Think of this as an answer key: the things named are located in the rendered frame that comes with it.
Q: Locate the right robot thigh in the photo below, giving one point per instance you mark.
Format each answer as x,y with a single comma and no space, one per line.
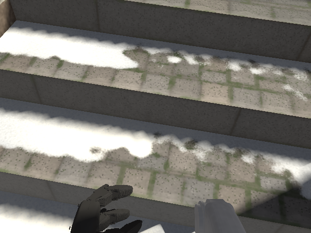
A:
216,216

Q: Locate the left robot hand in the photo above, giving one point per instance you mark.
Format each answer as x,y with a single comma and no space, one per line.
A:
90,218

